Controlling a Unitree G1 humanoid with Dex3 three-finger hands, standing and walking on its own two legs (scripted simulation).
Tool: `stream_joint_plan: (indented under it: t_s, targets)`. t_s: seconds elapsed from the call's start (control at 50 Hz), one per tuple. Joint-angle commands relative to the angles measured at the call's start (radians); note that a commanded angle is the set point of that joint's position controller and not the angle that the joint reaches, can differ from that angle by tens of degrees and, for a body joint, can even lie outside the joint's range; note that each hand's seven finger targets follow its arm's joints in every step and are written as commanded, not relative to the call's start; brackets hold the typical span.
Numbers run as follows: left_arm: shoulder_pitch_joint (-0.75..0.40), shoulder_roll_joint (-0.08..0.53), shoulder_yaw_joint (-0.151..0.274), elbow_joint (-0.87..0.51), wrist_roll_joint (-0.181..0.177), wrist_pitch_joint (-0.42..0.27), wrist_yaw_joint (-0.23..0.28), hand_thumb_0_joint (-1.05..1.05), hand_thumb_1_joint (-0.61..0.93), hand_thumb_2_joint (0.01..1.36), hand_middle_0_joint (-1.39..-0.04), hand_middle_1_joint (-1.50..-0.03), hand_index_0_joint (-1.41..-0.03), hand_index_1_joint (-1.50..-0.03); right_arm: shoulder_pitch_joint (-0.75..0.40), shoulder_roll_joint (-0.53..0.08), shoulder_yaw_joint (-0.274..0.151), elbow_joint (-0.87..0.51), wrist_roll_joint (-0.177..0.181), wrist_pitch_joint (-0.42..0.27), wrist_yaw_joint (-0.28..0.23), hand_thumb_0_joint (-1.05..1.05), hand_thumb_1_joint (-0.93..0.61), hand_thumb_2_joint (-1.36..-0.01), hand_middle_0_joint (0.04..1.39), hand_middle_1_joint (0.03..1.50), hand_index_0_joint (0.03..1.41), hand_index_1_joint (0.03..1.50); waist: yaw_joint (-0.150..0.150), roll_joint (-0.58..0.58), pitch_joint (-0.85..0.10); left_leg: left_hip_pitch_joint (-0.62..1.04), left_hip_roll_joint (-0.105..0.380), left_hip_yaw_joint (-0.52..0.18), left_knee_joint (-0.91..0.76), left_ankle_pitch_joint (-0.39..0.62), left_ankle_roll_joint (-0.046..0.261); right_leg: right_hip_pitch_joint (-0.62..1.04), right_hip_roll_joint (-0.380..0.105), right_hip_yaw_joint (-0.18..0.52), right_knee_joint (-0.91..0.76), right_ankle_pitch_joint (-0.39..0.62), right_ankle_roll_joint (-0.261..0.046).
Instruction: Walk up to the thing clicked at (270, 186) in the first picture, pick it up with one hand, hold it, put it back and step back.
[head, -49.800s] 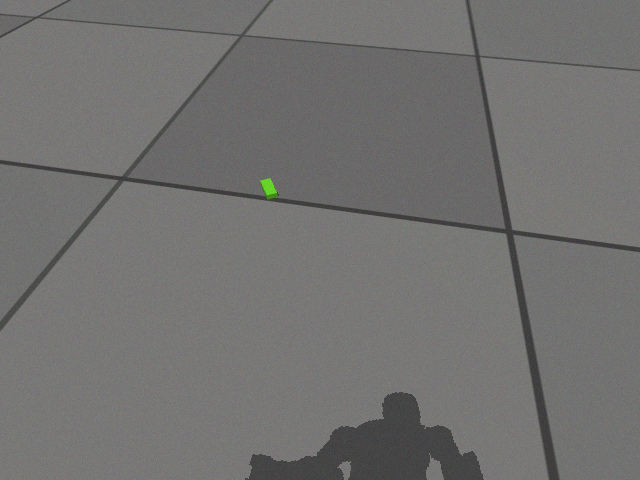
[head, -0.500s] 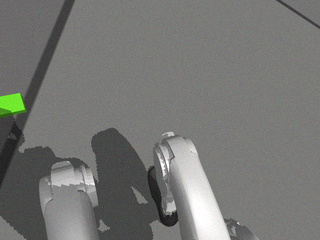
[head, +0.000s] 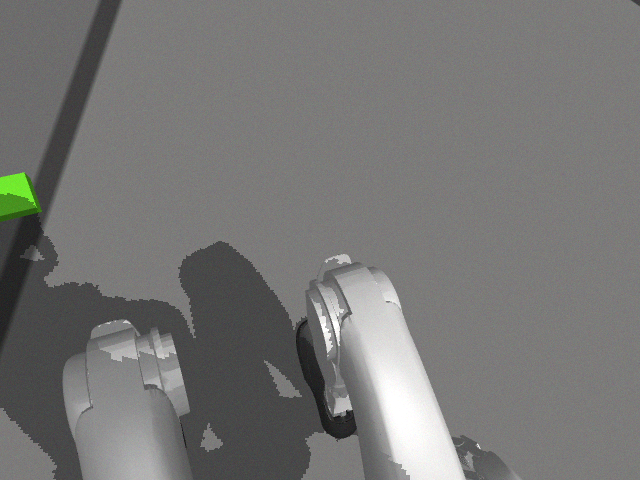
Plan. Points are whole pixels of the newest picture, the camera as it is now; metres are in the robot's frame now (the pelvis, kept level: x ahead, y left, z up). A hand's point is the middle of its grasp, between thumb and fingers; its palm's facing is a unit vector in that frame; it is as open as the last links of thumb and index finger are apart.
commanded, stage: close in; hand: left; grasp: from above
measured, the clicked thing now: out of the picture +0.50 +0.31 -0.31
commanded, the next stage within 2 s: rest palm in 0.08 s
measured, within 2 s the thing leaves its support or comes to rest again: neither
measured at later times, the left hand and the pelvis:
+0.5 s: hand out of the picture +0.48 +0.30 -0.22, palm faces -0.45 -0.12 -0.88, open 14.0 cm; pelvis +0.00 +0.00 -0.01, yaw -2 degrees
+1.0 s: hand out of the picture +0.49 +0.31 -0.26, palm faces -0.45 -0.13 -0.88, open 14.2 cm; pelvis +0.00 +0.01 -0.01, yaw -5 degrees
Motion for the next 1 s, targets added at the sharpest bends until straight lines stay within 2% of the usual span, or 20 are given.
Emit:
stream_joint_plan:
  t_s: [0.0, 0.06, 0.1, 0.16, 0.24, 0.26, 0.3, 0.34, 0.36, 0.38, 0.46, 0.48, 0.56, 0.66, 0.72, 0.74, 0.78, 0.88, 0.94, 0.98]
  targets:
    - [-0.346, 0.126, -0.042, -0.162, 0.001, -0.036, 0.017, 0.0, -0.479, 1.013, -0.148, -1.001, -0.14, -1.008, 0.262, -0.301, -0.106, 0.023, -0.003, 0.013, -0.012, 0.0, -0.894, -0.894, 0.2, 0.3, 0.2, 0.3, -0.094, 0.406, -0.672, 0.582, 0.041, 0.068, -0.298, 0.225, 0.017, 0.313, 0.008, -0.185, -0.179, 0.197, -0.093]
    - [-0.383, 0.138, -0.049, -0.156, 0.02, -0.042, 0.032, 0.0, -0.447, 1.023, -0.157, -1.028, -0.155, -1.03, 0.25, -0.297, -0.1, 0.02, -0.004, 0.027, -0.008, 0.0, -0.894, -0.893, 0.2, 0.3, 0.2, 0.3, -0.084, 0.445, -0.694, 0.619, 0.044, 0.061, -0.304, 0.263, 0.007, 0.293, 0.008, -0.187, -0.154, 0.224, -0.1]
    - [-0.378, 0.171, -0.033, -0.128, 0.039, -0.035, 0.053, 0.0, -0.491, 0.952, -0.11, -0.997, -0.119, -0.988, 0.24, -0.29, -0.093, 0.009, -0.007, 0.027, -0.006, 0.0, -0.892, -0.894, 0.2, 0.3, 0.2, 0.3, -0.073, 0.453, -0.691, 0.62, 0.041, 0.075, -0.298, 0.277, 0.01, 0.31, 0.009, -0.181, -0.156, 0.24, -0.098]
    - [-0.351, 0.197, -0.006, -0.053, 0.06, -0.023, 0.088, 0.0, -0.5, 0.969, -0.116, -0.979, -0.116, -0.98, 0.217, -0.293, -0.08, -0.004, -0.011, 0.029, 0.0, 0.0, -0.892, -0.895, 0.2, 0.3, 0.2, 0.3, -0.067, 0.432, -0.656, 0.583, 0.039, 0.078, -0.303, 0.275, 0.015, 0.31, 0.011, -0.181, -0.152, 0.237, -0.097]
    - [-0.338, 0.184, -0.013, 0.044, 0.089, -0.013, 0.12, 0.0, -0.549, 1.018, -0.088, -0.968, -0.07, -0.987, 0.2, -0.3, -0.068, -0.014, -0.019, 0.02, 0.005, 0.0, -0.89, -0.899, 0.2, 0.3, 0.2, 0.3, -0.1, 0.406, -0.592, 0.553, 0.039, 0.077, -0.297, 0.249, 0.022, 0.295, 0.013, -0.181, -0.152, 0.222, -0.093]
    - [-0.367, 0.231, 0.008, 0.011, 0.09, -0.018, 0.134, 0.0, -0.54, 1.012, -0.095, -0.964, -0.077, -0.983, 0.194, -0.302, -0.061, -0.019, -0.02, 0.017, 0.004, 0.0, -0.889, -0.899, 0.2, 0.3, 0.2, 0.3, -0.096, 0.415, -0.609, 0.542, 0.04, 0.078, -0.298, 0.244, 0.025, 0.316, 0.018, -0.182, -0.152, 0.218, -0.092]
    - [-0.366, 0.238, 0.014, 0.042, 0.095, -0.015, 0.145, 0.0, -0.522, 0.992, -0.099, -0.965, -0.087, -0.978, 0.19, -0.311, -0.054, -0.03, -0.027, 0.002, 0.006, 0.0, -0.89, -0.898, 0.2, 0.3, 0.2, 0.3, -0.11, 0.403, -0.598, 0.545, 0.041, 0.079, -0.283, 0.244, 0.028, 0.315, 0.015, -0.181, -0.152, 0.218, -0.088]
    - [-0.363, 0.262, 0.023, 0.06, 0.097, -0.015, 0.158, 0.0, -0.512, 0.983, -0.099, -0.967, -0.089, -0.977, 0.187, -0.318, -0.042, -0.037, -0.03, -0.008, 0.007, 0.0, -0.89, -0.899, 0.2, 0.3, 0.2, 0.3, -0.121, 0.401, -0.59, 0.543, 0.042, 0.077, -0.277, 0.236, 0.03, 0.33, 0.019, -0.181, -0.149, 0.213, -0.086]
    - [-0.368, 0.25, 0.008, 0.079, 0.088, -0.019, 0.166, 0.0, -0.513, 0.982, -0.101, -0.967, -0.091, -0.978, 0.178, -0.321, -0.04, -0.03, -0.031, -0.012, 0.004, 0.0, -0.89, -0.899, 0.2, 0.3, 0.2, 0.3, -0.117, 0.4, -0.594, 0.537, 0.045, 0.072, -0.278, 0.221, 0.027, 0.314, 0.018, -0.184, -0.149, 0.202, -0.087]
    - [-0.37, 0.291, 0.03, 0.084, 0.091, -0.021, 0.179, 0.0, -0.525, 0.992, -0.094, -0.976, -0.083, -0.987, 0.182, -0.324, -0.035, -0.03, -0.034, -0.017, 0.004, 0.0, -0.892, -0.899, 0.2, 0.3, 0.2, 0.3, -0.124, 0.407, -0.586, 0.532, 0.047, 0.069, -0.277, 0.21, 0.028, 0.324, 0.024, -0.187, -0.146, 0.194, -0.087]
    - [-0.361, 0.32, 0.034, 0.092, 0.092, -0.026, 0.199, 0.0, -0.539, 0.997, -0.077, -0.989, -0.067, -0.999, 0.175, -0.337, -0.02, -0.036, -0.044, -0.039, 0.002, 0.0, -0.892, -0.899, 0.2, 0.3, 0.2, 0.3, -0.125, 0.42, -0.584, 0.54, 0.053, 0.062, -0.265, 0.192, 0.024, 0.319, 0.027, -0.195, -0.136, 0.182, -0.086]
    - [-0.368, 0.305, 0.023, 0.087, 0.091, -0.026, 0.199, 0.0, -0.547, 1.004, -0.072, -0.99, -0.061, -1.001, 0.172, -0.338, -0.019, -0.038, -0.046, -0.046, 0.002, 0.0, -0.891, -0.899, 0.2, 0.3, 0.2, 0.3, -0.13, 0.427, -0.571, 0.54, 0.055, 0.061, -0.256, 0.197, 0.022, 0.308, 0.026, -0.197, -0.133, 0.186, -0.085]
    - [-0.366, 0.374, 0.058, 0.055, 0.081, -0.029, 0.216, 0.0, -0.535, 0.994, -0.084, -0.982, -0.074, -0.993, 0.184, -0.344, -0.004, -0.026, -0.059, -0.055, 0.005, 0.0, -0.891, -0.899, 0.2, 0.3, 0.2, 0.3, -0.132, 0.44, -0.585, 0.531, 0.058, 0.061, -0.249, 0.203, 0.025, 0.362, 0.036, -0.204, -0.136, 0.195, -0.084]
    - [-0.314, 0.357, 0.055, 0.101, 0.078, -0.031, 0.209, 0.0, -0.558, 1.009, -0.072, -0.978, -0.056, -0.994, 0.199, -0.356, 0.009, -0.026, -0.067, -0.063, 0.02, 0.0, -0.893, -0.9, 0.2, 0.3, 0.2, 0.3, -0.149, 0.445, -0.548, 0.567, 0.069, 0.028, -0.229, 0.283, 0.008, 0.337, 0.032, -0.227, -0.107, 0.24, -0.084]
    - [-0.296, 0.381, 0.064, 0.087, 0.075, -0.031, 0.215, 0.0, -0.555, 1.008, -0.072, -0.98, -0.056, -0.995, 0.199, -0.366, 0.005, -0.028, -0.066, -0.061, 0.024, 0.0, -0.893, -0.9, 0.2, 0.3, 0.2, 0.3, -0.134, 0.465, -0.572, 0.574, 0.067, 0.027, -0.232, 0.314, 0.006, 0.369, 0.034, -0.226, -0.108, 0.268, -0.084]
    - [-0.302, 0.362, 0.051, 0.097, 0.072, -0.032, 0.21, 0.0, -0.554, 1.001, -0.071, -0.982, -0.057, -0.995, 0.195, -0.364, 0.009, -0.03, -0.07, -0.063, 0.028, 0.0, -0.894, -0.901, 0.2, 0.3, 0.2, 0.3, -0.145, 0.462, -0.545, 0.569, 0.07, 0.027, -0.225, 0.309, 0.005, 0.359, 0.033, -0.228, -0.105, 0.264, -0.084]
    - [-0.288, 0.373, 0.046, 0.082, 0.078, -0.034, 0.211, 0.0, -0.553, 1.007, -0.074, -0.977, -0.058, -0.992, 0.193, -0.358, 0.015, -0.028, -0.071, -0.062, 0.032, 0.0, -0.892, -0.9, 0.2, 0.3, 0.2, 0.3, -0.143, 0.471, -0.549, 0.567, 0.069, 0.034, -0.218, 0.322, 0.009, 0.382, 0.041, -0.227, -0.112, 0.276, -0.083]
    - [-0.286, 0.379, 0.053, 0.099, 0.076, -0.037, 0.222, 0.0, -0.538, 0.995, -0.081, -0.975, -0.066, -0.989, 0.19, -0.375, 0.017, -0.032, -0.076, -0.062, 0.036, 0.0, -0.892, -0.901, 0.2, 0.3, 0.2, 0.3, -0.151, 0.454, -0.505, 0.54, 0.069, 0.027, -0.225, 0.293, 0.011, 0.371, 0.038, -0.237, -0.122, 0.256, -0.083]
    - [-0.309, 0.404, 0.061, 0.063, 0.08, -0.044, 0.235, 0.0, -0.535, 0.995, -0.086, -0.968, -0.07, -0.984, 0.183, -0.379, 0.019, -0.034, -0.076, -0.063, 0.038, 0.0, -0.892, -0.902, 0.2, 0.3, 0.2, 0.3, -0.144, 0.486, -0.547, 0.592, 0.076, 0.012, -0.231, 0.314, 0.002, 0.37, 0.036, -0.241, -0.109, 0.267, -0.083]
    - [-0.29, 0.355, 0.033, 0.105, 0.082, -0.043, 0.23, 0.0, -0.537, 0.993, -0.076, -0.984, -0.064, -0.996, 0.173, -0.371, 0.023, -0.04, -0.08, -0.073, 0.046, 0.0, -0.895, -0.902, 0.2, 0.3, 0.2, 0.3, -0.164, 0.449, -0.493, 0.568, 0.078, 0.016, -0.21, 0.297, 0.006, 0.348, 0.035, -0.243, -0.108, 0.258, -0.077]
